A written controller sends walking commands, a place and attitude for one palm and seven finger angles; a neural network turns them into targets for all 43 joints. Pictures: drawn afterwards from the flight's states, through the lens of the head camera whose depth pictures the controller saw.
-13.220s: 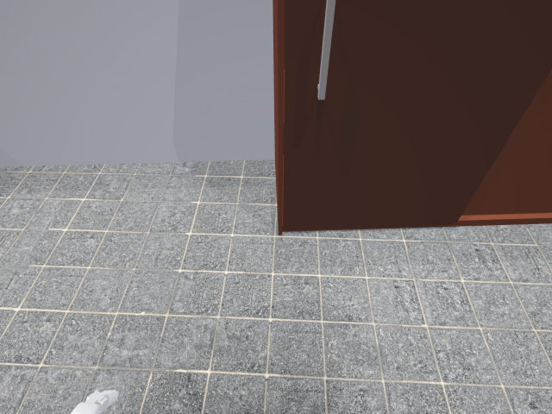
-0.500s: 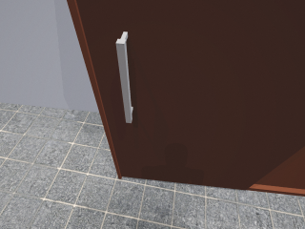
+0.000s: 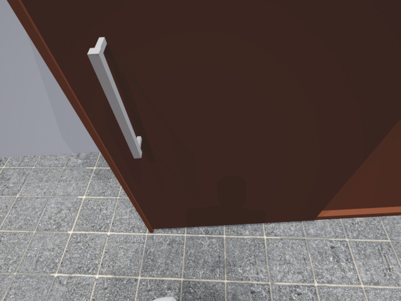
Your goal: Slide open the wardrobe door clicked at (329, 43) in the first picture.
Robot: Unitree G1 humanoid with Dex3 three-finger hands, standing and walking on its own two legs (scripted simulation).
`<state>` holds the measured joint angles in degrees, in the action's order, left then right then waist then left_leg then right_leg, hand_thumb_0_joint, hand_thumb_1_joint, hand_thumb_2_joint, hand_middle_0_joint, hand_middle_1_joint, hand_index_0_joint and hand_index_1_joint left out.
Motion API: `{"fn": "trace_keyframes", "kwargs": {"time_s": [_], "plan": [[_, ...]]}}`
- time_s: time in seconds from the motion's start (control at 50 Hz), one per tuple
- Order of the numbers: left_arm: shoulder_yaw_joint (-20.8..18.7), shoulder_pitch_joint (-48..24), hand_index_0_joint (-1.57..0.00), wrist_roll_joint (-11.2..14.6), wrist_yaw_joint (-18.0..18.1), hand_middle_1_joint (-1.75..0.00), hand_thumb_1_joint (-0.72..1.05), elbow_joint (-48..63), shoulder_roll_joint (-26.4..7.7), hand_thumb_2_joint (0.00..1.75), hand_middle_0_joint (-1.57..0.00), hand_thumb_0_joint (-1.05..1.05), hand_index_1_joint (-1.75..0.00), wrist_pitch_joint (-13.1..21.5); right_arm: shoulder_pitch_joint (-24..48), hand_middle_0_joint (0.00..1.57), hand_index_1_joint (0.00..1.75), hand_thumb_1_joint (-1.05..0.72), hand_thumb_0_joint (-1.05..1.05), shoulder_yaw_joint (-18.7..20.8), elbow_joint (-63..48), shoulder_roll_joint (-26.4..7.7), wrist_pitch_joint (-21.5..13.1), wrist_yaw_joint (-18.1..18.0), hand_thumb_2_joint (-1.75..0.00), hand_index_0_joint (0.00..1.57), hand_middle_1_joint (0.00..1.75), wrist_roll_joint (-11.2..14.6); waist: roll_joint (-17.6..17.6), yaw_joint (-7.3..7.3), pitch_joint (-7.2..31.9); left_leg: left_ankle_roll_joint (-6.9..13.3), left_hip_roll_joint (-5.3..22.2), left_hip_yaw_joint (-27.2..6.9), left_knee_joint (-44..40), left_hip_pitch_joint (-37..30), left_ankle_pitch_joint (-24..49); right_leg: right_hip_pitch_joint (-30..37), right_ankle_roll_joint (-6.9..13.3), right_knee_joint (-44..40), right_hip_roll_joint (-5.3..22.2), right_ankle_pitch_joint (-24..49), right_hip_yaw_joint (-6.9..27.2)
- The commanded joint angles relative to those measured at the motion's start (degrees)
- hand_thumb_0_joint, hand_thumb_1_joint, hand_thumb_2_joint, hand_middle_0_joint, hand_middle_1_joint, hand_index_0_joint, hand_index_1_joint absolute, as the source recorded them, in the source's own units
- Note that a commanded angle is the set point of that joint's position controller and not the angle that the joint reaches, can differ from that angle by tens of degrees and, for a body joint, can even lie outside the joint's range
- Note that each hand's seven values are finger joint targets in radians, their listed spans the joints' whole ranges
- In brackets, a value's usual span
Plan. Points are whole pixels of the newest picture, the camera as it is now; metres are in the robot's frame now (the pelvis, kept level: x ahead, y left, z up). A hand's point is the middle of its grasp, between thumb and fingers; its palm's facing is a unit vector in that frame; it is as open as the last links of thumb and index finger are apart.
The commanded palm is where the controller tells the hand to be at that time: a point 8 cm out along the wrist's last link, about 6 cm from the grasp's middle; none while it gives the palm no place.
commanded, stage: come to a stop and stand still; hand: left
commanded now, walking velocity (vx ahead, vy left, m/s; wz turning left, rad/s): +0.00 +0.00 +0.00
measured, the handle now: (122, 108) +0.48 +0.17 +0.11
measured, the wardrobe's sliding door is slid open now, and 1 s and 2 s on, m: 0.00 0.00 0.00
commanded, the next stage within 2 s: look again from close up in 0.52 s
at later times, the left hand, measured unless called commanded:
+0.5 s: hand out of the picture -0.05 +0.15 -0.16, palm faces +0.05 -0.98 -0.19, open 7.3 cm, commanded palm none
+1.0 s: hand out of the picture -0.02 +0.15 -0.17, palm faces +0.05 -0.99 -0.14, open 7.4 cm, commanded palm none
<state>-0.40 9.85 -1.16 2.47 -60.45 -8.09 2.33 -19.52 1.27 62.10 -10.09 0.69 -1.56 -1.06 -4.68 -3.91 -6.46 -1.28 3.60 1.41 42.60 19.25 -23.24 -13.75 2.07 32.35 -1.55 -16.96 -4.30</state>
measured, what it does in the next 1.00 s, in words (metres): steps on the spot: left foot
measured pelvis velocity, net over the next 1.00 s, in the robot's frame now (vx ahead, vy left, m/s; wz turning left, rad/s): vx -0.01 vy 0.00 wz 0.01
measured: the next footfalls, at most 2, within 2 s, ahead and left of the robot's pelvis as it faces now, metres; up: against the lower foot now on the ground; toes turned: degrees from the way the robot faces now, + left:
left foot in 0.08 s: +0.08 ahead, +0.09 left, +0.00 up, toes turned +4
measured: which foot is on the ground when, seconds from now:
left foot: up 0.00-0.06, down 0.08-1.00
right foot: down 0.00-1.00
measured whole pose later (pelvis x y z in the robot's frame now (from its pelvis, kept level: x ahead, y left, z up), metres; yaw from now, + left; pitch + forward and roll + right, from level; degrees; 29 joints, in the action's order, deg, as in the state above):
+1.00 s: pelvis -0.01 +0.00 +0.01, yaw +1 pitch -2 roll -1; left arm 0.8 20.9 -0.8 2.6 -61.6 -5.6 1.4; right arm -20.3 -0.9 64.0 -5.6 -0.8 -1.4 -0.9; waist -0.1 -0.6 -0.1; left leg 3.0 -0.7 4.4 25.5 14.6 -9.3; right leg -11.0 1.5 25.5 -0.3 -12.8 -4.4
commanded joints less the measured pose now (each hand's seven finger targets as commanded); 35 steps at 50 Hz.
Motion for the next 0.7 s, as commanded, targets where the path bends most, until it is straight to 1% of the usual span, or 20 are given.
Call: {"fn": "trace_keyframes", "kwargs": {"time_s": [0.0, 0.02, 0.04, 0.06, 0.08, 0.1, 0.12, 0.14, 0.16, 0.18, 0.22, 0.24, 0.26, 0.32, 0.4, 0.44, 0.5, 0.56, 0.66, 0.68], "plan": [[-1.1, 4.5, -0.20, 0.6, 1.1, -0.30, 0.90, 2.1, -7.4, 0.90, -0.20, 0.00, -0.30, 0.0, -2.5, 0.20, 0.30, -0.90, 0.00, -0.1, -4.6, 0.2, -0.9, 0.5, -0.90, 0.20, 0.30, 0.4, 14.3, 1.50, 9.3, 0.4, -1.3, 2.0, -1.8, -4.1, 3.3, 2.6, 6.3, -10.0, 14.3, 30.9, 8.9], [-1.2, 2.6, -0.20, 0.6, 1.0, -0.30, 0.90, 2.9, -7.8, 0.90, -0.20, 0.00, -0.30, -0.6, -3.7, 0.20, 0.30, -0.90, 0.00, -0.1, -3.9, 0.2, -0.7, 0.5, -0.90, 0.20, 0.30, 0.3, 11.4, 0.48, 6.6, 0.2, -1.3, 2.3, -6.6, -8.5, 5.4, -3.6, 5.6, -11.7, 13.6, 14.8, 9.0], [-1.3, 1.9, -0.20, 0.7, 0.8, -0.30, 0.90, 3.4, -7.7, 0.90, -0.20, 0.00, -0.30, -1.2, -4.9, 0.20, 0.30, -0.90, 0.00, 0.0, -3.3, -0.4, -0.6, 0.6, -0.90, 0.20, 0.30, 0.0, 6.9, 0.07, 3.5, 0.2, -1.0, 1.6, -10.8, -12.1, 7.5, -10.0, 4.4, -12.5, 11.8, -1.3, 9.1], [-1.2, 2.5, -0.20, 0.7, 0.6, -0.30, 0.90, 3.8, -6.8, 0.90, -0.20, 0.00, -0.30, -1.9, -5.8, 0.20, 0.30, -0.90, 0.00, 0.2, -3.5, -1.8, -0.7, 0.7, -0.90, 0.20, 0.30, -0.4, -0.2, 0.20, -0.1, 1.2, 1.6, -3.1, -15.1, -10.5, 6.6, -13.6, 2.8, -10.6, 8.6, -10.3, 7.4], [-1.2, 3.6, -0.20, 0.8, 0.5, -0.30, 0.90, 4.4, -5.5, 0.90, -0.20, 0.00, -0.30, -2.5, -5.1, 0.20, 0.30, -0.90, 0.00, 0.5, -4.2, -4.4, -0.7, 0.5, -0.90, 0.20, 0.30, -0.8, -5.3, 0.86, -3.4, 3.5, 5.6, -9.0, -22.4, -1.7, -2.3, -10.8, 0.8, -7.9, 4.8, -11.4, 5.4], [-1.0, 5.8, -0.20, 0.7, 0.4, -0.30, 0.90, 4.5, -4.4, 0.90, -0.20, 0.00, -0.30, -2.5, -2.8, 0.20, 0.30, -0.90, 0.00, 0.7, -5.4, -5.6, -0.5, 0.3, -0.90, 0.20, 0.30, -0.9, -4.8, 2.55, -4.9, 5.4, 7.6, -12.0, -27.5, 5.4, -10.1, -5.2, 0.0, -6.4, 3.2, -7.0, 3.7], [-0.9, 7.3, -0.20, 0.1, 0.2, -0.30, 0.90, 4.4, -4.3, 0.90, -0.20, 0.00, -0.30, -2.5, 0.1, 0.20, 0.30, -0.90, 0.00, 0.7, -6.3, -5.7, -0.6, 0.5, -0.90, 0.20, 0.30, -0.9, -4.0, 3.90, -6.1, 5.3, 6.3, -12.8, -29.8, 10.1, -15.0, -1.6, 0.2, -5.8, 2.9, -6.1, 3.4], [-0.9, 9.1, -0.20, -0.1, 0.1, -0.30, 0.90, 4.0, -4.3, 0.90, -0.20, 0.00, -0.30, -2.3, 1.6, 0.20, 0.30, -0.90, 0.00, 0.6, -6.8, -5.6, -0.8, 0.5, -0.90, 0.20, 0.30, -0.7, -1.4, 4.73, -5.7, 4.9, 5.1, -11.4, -29.3, 10.6, -13.2, 0.0, 0.5, -6.0, 3.4, -3.7, 4.1], [-0.6, 10.3, -0.20, -0.1, 0.0, -0.30, 0.90, 3.7, -4.3, 0.90, -0.20, 0.00, -0.30, -1.8, 1.7, 0.20, 0.30, -0.90, 0.00, 0.3, -6.8, -4.8, -1.2, 0.5, -0.90, 0.20, 0.30, -0.6, -1.6, 4.90, -3.4, 4.5, 3.9, -9.8, -27.7, 7.7, -8.0, 0.8, 0.9, -7.7, 4.4, -1.6, 5.8], [-0.7, 10.6, -0.20, 0.0, -0.1, -0.30, 0.90, 3.7, -4.9, 0.90, -0.20, 0.00, -0.30, -1.4, 1.1, 0.20, 0.30, -0.90, 0.00, 0.2, -6.6, -4.2, -1.2, 0.4, -0.90, 0.20, 0.30, -0.4, 2.0, 4.31, -2.3, 4.0, 3.1, -8.3, -26.3, 4.8, -5.7, -0.6, 1.1, -10.1, 5.2, -3.7, 7.1], [-0.8, 10.4, -0.20, 0.2, -0.2, -0.30, 0.90, 4.0, -5.5, 0.90, -0.20, 0.00, -0.30, -1.0, -0.8, 0.20, 0.30, -0.90, 0.00, 0.1, -6.3, -4.2, -1.0, 0.4, -0.90, 0.20, 0.30, -0.4, 7.1, 3.12, -0.5, 3.6, 1.7, -6.1, -23.3, -0.5, -0.9, -4.2, 1.4, -13.9, 6.7, -8.3, 9.4], [-0.8, 10.1, -0.20, 0.2, -0.2, -0.30, 0.90, 4.2, -5.6, 0.90, -0.20, 0.00, -0.30, -0.8, -1.8, 0.20, 0.30, -0.90, 0.00, 0.1, -6.1, -4.2, -1.0, 0.4, -0.90, 0.20, 0.30, -0.4, 8.4, 2.50, 0.5, 3.3, 1.1, -5.0, -21.8, -3.0, 1.9, -5.5, 1.6, -15.2, 7.5, -9.5, 10.1], [-0.7, 10.0, -0.20, 0.2, -0.2, -0.30, 0.90, 4.2, -5.7, 0.90, -0.20, 0.00, -0.30, -0.6, -2.4, 0.20, 0.30, -0.90, 0.00, 0.0, -5.6, -3.8, -1.1, 0.4, -0.90, 0.20, 0.30, -0.3, 8.7, 2.09, 1.2, 3.2, 1.2, -4.2, -21.2, -5.6, 4.6, -6.5, 1.8, -16.1, 8.0, -8.5, 10.2], [-0.7, 10.4, -0.20, 0.3, -0.2, -0.30, 0.90, 4.3, -6.1, 0.90, -0.20, 0.00, -0.30, -0.4, -3.1, 0.20, 0.30, -0.90, 0.00, -0.2, -5.0, -4.0, -1.0, 0.6, -0.90, 0.20, 0.30, -0.2, 8.7, 1.61, 1.9, 2.8, 0.7, -3.4, -20.0, -7.6, 6.4, -8.0, 1.8, -17.4, 8.8, -9.7, 10.8], [-0.4, 12.4, -0.20, 0.4, -0.2, -0.30, 0.90, 3.2, -6.0, 0.90, -0.20, 0.00, -0.30, -0.3, -3.1, 0.20, 0.30, -0.90, 0.00, -0.6, -3.8, -3.5, -1.2, 0.5, -0.90, 0.20, 0.30, 0.1, 6.1, 2.09, 0.7, 2.7, 0.7, -3.5, -20.6, -6.3, 6.8, -7.1, 1.7, -17.5, 8.6, -8.7, 10.7], [-0.4, 13.8, -0.20, 0.4, -0.2, -0.30, 0.90, 2.5, -5.9, 0.90, -0.20, 0.00, -0.30, -0.3, -3.3, 0.20, 0.30, -0.90, 0.00, -0.7, -3.3, -3.1, -1.2, 0.5, -0.90, 0.20, 0.30, 0.1, 6.1, 2.45, 0.0, 2.7, 0.4, -3.4, -20.7, -5.4, 6.8, -6.7, 1.7, -17.9, 8.7, -9.1, 10.9], [-0.2, 15.1, -0.20, 0.5, -0.1, -0.30, 0.90, 1.4, -5.3, 0.90, -0.20, 0.00, -0.30, -0.1, -4.1, 0.20, 0.30, -0.90, 0.00, -1.0, -2.1, -2.6, -1.5, 0.3, -0.90, 0.20, 0.30, 0.3, 5.0, 2.64, 0.9, 2.7, 0.8, -3.4, -21.3, -5.1, 8.2, -4.7, 1.7, -17.0, 8.6, -5.9, 10.1], [0.1, 16.4, -0.20, 0.5, 0.0, -0.30, 0.90, 0.4, -4.7, 0.90, -0.20, 0.00, -0.30, 0.0, -4.4, 0.20, 0.30, -0.90, 0.00, -1.2, -1.0, -1.9, -1.8, 0.2, -0.90, 0.20, 0.30, 0.5, 5.1, 3.17, 1.5, 2.7, 1.1, -3.6, -21.8, -4.5, 9.4, -2.2, 1.5, -16.4, 8.4, -2.6, 9.6], [0.2, 17.4, -0.20, 0.5, 0.2, -0.30, 0.90, -0.4, -3.7, 0.90, -0.20, 0.00, -0.30, -0.1, -5.0, 0.20, 0.30, -0.90, 0.00, -1.3, 0.1, -1.2, -1.9, 0.0, -0.90, 0.20, 0.30, 0.5, 5.7, 3.45, 0.7, 2.7, 1.2, -3.7, -22.3, -3.5, 9.0, -1.6, 1.5, -16.0, 8.3, -2.2, 9.0], [0.3, 17.3, -0.20, 0.5, 0.2, -0.30, 0.90, -0.4, -3.4, 0.90, -0.20, 0.00, -0.30, -0.1, -5.3, 0.20, 0.30, -0.90, 0.00, -1.2, 0.2, -1.2, -1.9, 0.0, -0.90, 0.20, 0.30, 0.5, 4.9, 3.44, 0.6, 2.8, 1.3, -3.7, -22.5, -3.1, 8.9, -1.4, 1.5, -15.5, 8.2, -1.7, 8.9]]}}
